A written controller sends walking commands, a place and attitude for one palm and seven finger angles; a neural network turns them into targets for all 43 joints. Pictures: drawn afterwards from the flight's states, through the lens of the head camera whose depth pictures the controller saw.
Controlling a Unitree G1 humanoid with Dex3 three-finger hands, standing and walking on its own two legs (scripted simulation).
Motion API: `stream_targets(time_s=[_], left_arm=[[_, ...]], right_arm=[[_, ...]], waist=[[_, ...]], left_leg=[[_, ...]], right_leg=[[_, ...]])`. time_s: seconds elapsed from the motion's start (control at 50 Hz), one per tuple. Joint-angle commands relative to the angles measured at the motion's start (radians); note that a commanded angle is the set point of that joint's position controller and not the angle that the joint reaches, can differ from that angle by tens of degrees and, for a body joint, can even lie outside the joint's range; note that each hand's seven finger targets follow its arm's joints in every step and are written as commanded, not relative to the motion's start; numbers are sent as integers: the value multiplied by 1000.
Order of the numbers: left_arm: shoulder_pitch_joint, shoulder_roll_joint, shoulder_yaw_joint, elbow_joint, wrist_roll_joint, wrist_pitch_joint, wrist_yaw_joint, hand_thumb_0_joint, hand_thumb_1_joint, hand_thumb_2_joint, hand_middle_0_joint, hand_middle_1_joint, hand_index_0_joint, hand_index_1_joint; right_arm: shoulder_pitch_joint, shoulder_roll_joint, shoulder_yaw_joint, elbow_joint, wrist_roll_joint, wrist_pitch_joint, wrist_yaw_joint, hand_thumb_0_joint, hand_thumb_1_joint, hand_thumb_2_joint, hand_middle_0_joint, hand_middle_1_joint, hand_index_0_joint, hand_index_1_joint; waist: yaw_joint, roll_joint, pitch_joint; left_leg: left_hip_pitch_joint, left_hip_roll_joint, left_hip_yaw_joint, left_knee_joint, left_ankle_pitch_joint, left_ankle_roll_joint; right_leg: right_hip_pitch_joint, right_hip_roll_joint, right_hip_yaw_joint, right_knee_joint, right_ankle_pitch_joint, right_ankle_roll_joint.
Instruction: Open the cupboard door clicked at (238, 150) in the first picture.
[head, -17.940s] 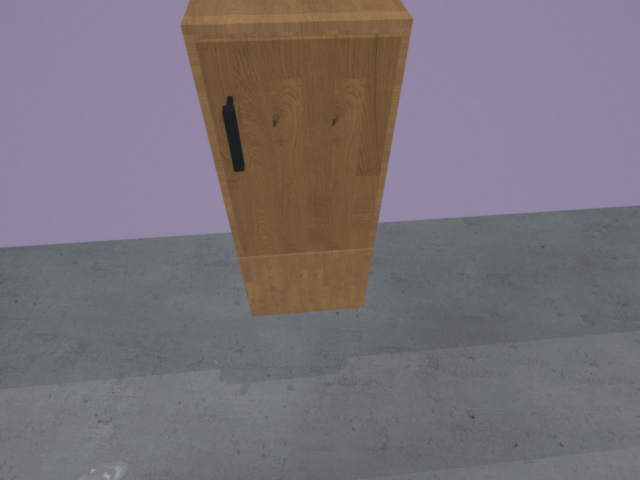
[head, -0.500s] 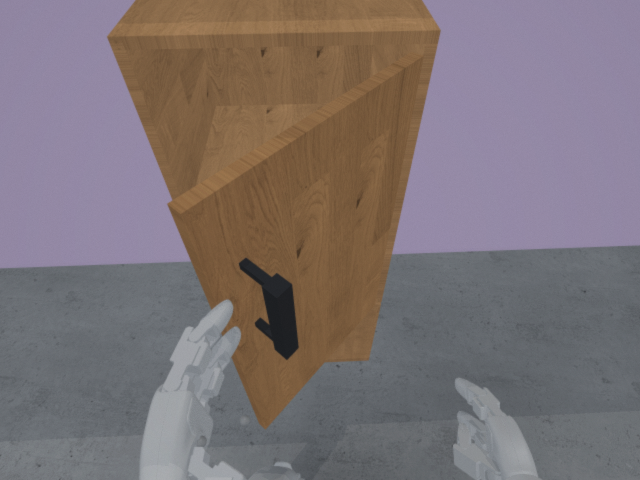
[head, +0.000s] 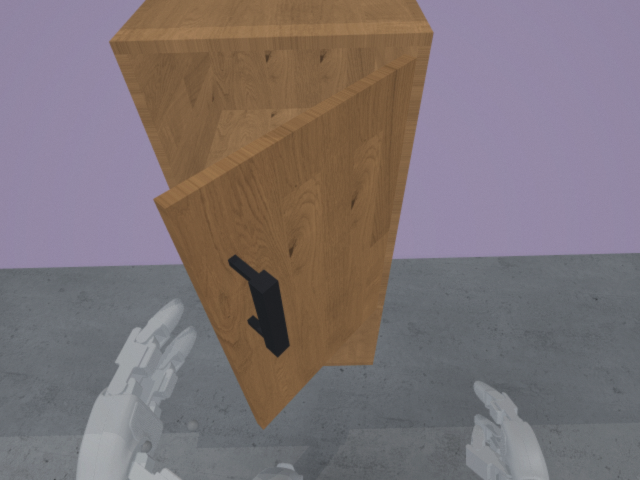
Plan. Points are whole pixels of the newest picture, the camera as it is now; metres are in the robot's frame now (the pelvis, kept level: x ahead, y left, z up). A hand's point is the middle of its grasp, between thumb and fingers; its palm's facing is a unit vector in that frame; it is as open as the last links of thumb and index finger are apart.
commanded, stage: draw the hand back to the body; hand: left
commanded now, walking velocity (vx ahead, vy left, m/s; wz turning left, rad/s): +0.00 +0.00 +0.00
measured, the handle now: (259, 307) +0.29 +0.09 +0.10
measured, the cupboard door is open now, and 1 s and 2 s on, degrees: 47 47 47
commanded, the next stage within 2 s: step back with the hand held close in 1.42 s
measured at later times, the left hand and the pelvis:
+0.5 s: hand (96, 385) +0.18 +0.21 +0.15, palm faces +0.17 -0.95 -0.28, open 15.3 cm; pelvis +0.01 +0.02 +0.04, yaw +0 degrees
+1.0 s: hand out of the picture +0.22 +0.29 +0.22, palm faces +0.38 -0.84 -0.40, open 9.6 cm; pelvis +0.03 +0.04 +0.07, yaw -1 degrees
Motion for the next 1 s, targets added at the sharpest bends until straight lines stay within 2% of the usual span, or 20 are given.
stream_targets(time_s=[0.0,0.08,0.12,0.16,0.22,0.28,0.32,0.34,0.36,0.38,0.44,0.48,0.54,0.58,0.7,0.74,0.8,0.84,0.88,0.98], left_arm=[[36,73,113,-223,-43,-35,-19,0,-500,300,-150,-300,-150,-300],[39,102,161,-225,-75,-6,-58,0,-500,300,-150,-300,-150,-300],[11,109,172,-236,-87,4,-71,0,-500,300,-150,-300,-150,-300],[-9,107,174,-232,-96,18,-82,0,-500,300,-150,-300,-150,-300],[-43,138,217,-243,-111,32,-94,0,-500,300,-150,-300,-150,-300],[-49,154,243,-270,-124,49,-103,0,-395,345,-154,-300,-154,-300],[-57,162,265,-256,-137,71,-112,0,-325,375,-156,-300,-156,-300],[-59,329,308,-286,17,111,-3,0,-290,390,-158,-300,-158,-300],[-77,255,268,-326,29,132,40,0,-255,405,-159,-300,-159,-300],[-48,211,233,-284,51,154,67,0,-220,420,-160,-300,-160,-300],[-68,233,251,-278,83,184,113,0,-115,465,-164,-300,-164,-300],[-84,244,269,-260,91,192,130,0,-45,495,-166,-300,-166,-300],[-127,290,317,-282,101,187,151,0,60,540,-170,-300,-170,-300],[-127,270,309,-271,103,188,154,0,130,570,-173,-300,-173,-300],[-173,285,362,-238,102,187,157,0,340,660,-180,-300,-180,-300],[-204,309,398,-213,100,186,160,0,410,690,-182,-300,-182,-300],[-239,315,419,-247,100,175,159,0,515,735,-186,-300,-186,-300],[-244,338,456,-219,99,177,161,0,585,765,-189,-300,-189,-300],[-262,335,470,-206,91,177,160,0,655,795,-191,-300,-191,-300],[-333,373,531,-213,88,162,163,0,830,870,-198,-300,-198,-300]], right_arm=[[-100,-90,-30,-179,13,-58,-19,0,-900,-900,200,300,200,300],[-109,-93,-25,-162,20,-73,-26,0,-900,-900,200,300,200,300],[-107,-99,-22,-157,21,-81,-30,0,-900,-900,200,300,200,300],[-109,-102,-21,-152,23,-90,-32,0,-900,-900,200,300,200,300],[-104,-110,-20,-139,26,-104,-38,0,-900,-900,200,300,200,300],[-107,-109,-16,-133,29,-121,-38,0,-900,-900,200,300,200,300],[-107,-113,-14,-124,32,-125,-39,0,-900,-900,200,300,200,300],[-104,-101,-23,-126,20,-106,-73,0,-900,-900,200,300,200,300],[-110,-95,-8,-130,12,-100,-83,0,-900,-900,200,300,200,300],[-102,-85,-4,-110,12,-93,-85,0,-900,-900,200,300,200,300],[-120,-98,1,-92,4,-80,-88,0,-900,-900,200,300,200,300],[-136,-97,5,-81,1,-78,-91,0,-900,-900,200,300,200,300],[-146,-107,11,-58,-3,-88,-91,0,-900,-900,200,300,200,300],[-154,-104,14,-43,-3,-98,-88,0,-900,-900,200,300,200,300],[-171,-115,11,3,-10,-113,-74,0,-900,-900,200,300,200,300],[-179,-122,8,18,-13,-112,-71,0,-900,-900,200,300,200,300],[-180,-122,7,30,-13,-117,-63,0,-900,-900,200,300,200,300],[-183,-126,3,44,-15,-117,-59,0,-900,-900,200,300,200,300],[-184,-127,-1,49,-16,-112,-55,0,-900,-900,200,300,200,300],[-185,-130,-8,72,-17,-111,-49,0,-900,-900,200,300,200,300]], waist=[[-7,-107,-53],[3,-65,-37],[1,-59,-31],[-5,-90,-11],[3,-56,-13],[17,-10,-46],[17,-34,-35],[56,-63,-18],[30,-38,13],[23,-4,50],[26,-24,37],[27,-45,58],[35,-12,33],[32,14,56],[37,-21,70],[41,-27,84],[42,31,61],[48,34,62],[45,-4,70],[45,55,50]], left_leg=[[154,2,3,-144,145,31],[187,3,2,-174,167,30],[209,3,-2,-192,177,32],[211,5,-7,-207,169,33],[244,7,-9,-235,171,32],[286,5,-9,-257,207,31],[300,9,-15,-276,217,29],[304,26,-4,-298,214,25],[337,18,7,-306,222,27],[366,22,11,-319,218,28],[427,29,-1,-371,251,33],[451,33,-5,-414,232,32],[504,37,-18,-473,248,28],[532,42,-21,-506,270,24],[596,55,-31,-582,366,10],[601,59,-35,-608,364,5],[645,62,-37,-629,431,-7],[658,66,-34,-637,473,-13],[663,67,-31,-650,477,-16],[696,66,-21,-665,510,-20]], right_leg=[[39,-56,105,-286,305,69],[65,-58,98,-305,338,70],[64,-53,82,-310,345,67],[66,-49,74,-323,327,68],[67,-39,53,-332,294,54],[92,-35,34,-327,331,47],[96,-27,16,-329,341,45],[111,-62,99,-419,343,29],[109,-71,109,-456,333,28],[108,-70,89,-463,314,27],[157,-62,63,-483,334,27],[178,-62,54,-505,310,29],[245,-61,47,-526,316,23],[260,-61,43,-538,336,25],[344,-57,34,-580,395,26],[370,-55,33,-600,394,24],[402,-58,33,-610,420,24],[422,-55,34,-625,443,23],[433,-55,32,-635,452,25],[461,-56,37,-658,474,25]])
